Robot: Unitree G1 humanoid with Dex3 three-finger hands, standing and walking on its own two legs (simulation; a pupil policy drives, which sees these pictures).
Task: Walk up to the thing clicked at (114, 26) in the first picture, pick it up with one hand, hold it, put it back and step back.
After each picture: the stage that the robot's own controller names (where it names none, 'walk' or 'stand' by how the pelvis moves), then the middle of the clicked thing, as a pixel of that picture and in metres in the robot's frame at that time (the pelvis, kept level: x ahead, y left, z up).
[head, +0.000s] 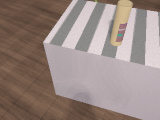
stand; (120, 24) +0.74 -0.17 -0.01
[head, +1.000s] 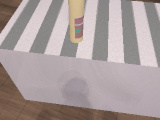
rise first; (76, 19) +0.68 +0.09 +0.02
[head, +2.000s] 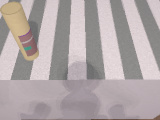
rise first; (23, 35) +0.53 +0.25 +0.03
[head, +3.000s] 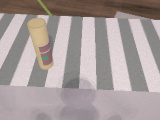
stand; (42, 46) +0.55 +0.21 +0.00
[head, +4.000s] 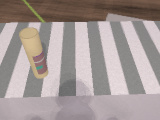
stand; (35, 55) +0.51 +0.23 -0.01
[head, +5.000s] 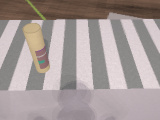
stand; (38, 50) +0.55 +0.23 -0.02
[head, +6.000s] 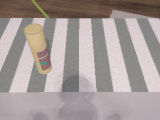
stand; (39, 51) +0.53 +0.21 -0.02
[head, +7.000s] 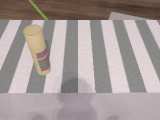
stand; (39, 52) +0.53 +0.22 -0.02
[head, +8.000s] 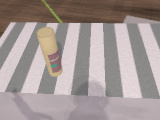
rise first; (51, 54) +0.53 +0.20 -0.01
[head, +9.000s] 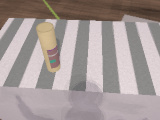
go down; (50, 49) +0.55 +0.19 -0.01
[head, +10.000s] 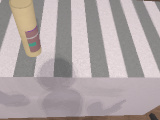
go down; (28, 30) +0.56 +0.18 +0.03
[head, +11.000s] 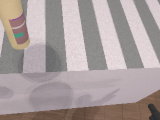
go down; (13, 18) +0.54 +0.19 +0.06
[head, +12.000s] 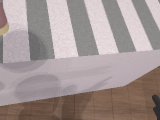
close in; out of the picture +0.55 +0.20 +0.09
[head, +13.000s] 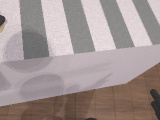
close; out of the picture +0.56 +0.20 +0.11
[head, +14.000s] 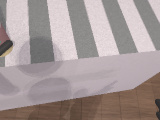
lift; out of the picture +0.49 +0.21 +0.10
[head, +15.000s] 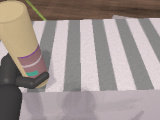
lift; (26, 53) +0.33 +0.15 +0.21
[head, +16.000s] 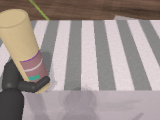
hold; (28, 58) +0.33 +0.16 +0.19
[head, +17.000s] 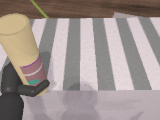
hold; (28, 62) +0.32 +0.16 +0.18
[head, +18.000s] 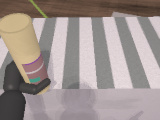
crouch; (30, 61) +0.33 +0.16 +0.17
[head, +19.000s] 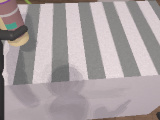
crouch; (3, 6) +0.49 +0.19 +0.21
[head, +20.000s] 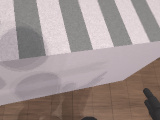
lower; out of the picture +0.55 +0.20 +0.11
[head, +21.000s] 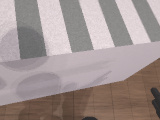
lower; out of the picture +0.55 +0.21 +0.11
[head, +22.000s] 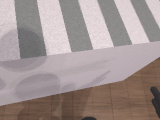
lower; out of the picture +0.55 +0.21 +0.11
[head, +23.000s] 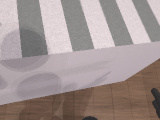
lower; out of the picture +0.54 +0.21 +0.11
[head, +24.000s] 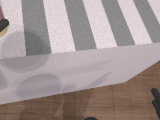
loosen; out of the picture +0.54 +0.19 +0.11
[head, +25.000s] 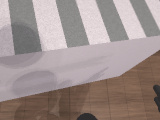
withdraw; out of the picture +0.54 +0.20 +0.11
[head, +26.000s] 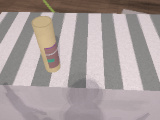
sink last; (48, 47) +0.51 +0.18 +0.04
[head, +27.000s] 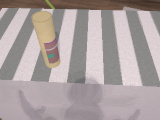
stand; (48, 42) +0.52 +0.18 +0.05
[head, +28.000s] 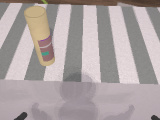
stand; (42, 39) +0.52 +0.18 +0.06
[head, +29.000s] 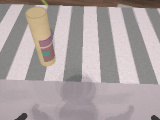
stand; (43, 40) +0.52 +0.18 +0.06
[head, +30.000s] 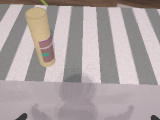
stand; (42, 41) +0.52 +0.18 +0.06
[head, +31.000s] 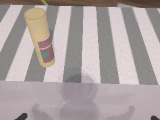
stand; (42, 41) +0.51 +0.18 +0.06
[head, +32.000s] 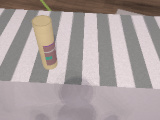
stand; (46, 45) +0.53 +0.18 +0.02
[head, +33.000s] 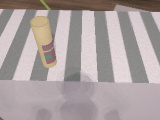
walk; (45, 44) +0.55 +0.19 -0.01
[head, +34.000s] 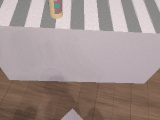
walk; out of the picture +0.80 +0.16 +0.00
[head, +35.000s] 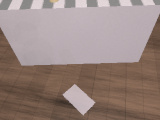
stand; out of the picture +1.11 +0.28 +0.01
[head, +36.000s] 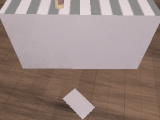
stand; out of the picture +1.13 +0.21 -0.02
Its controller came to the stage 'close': yes
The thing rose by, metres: 0.20
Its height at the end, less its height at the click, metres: +0.00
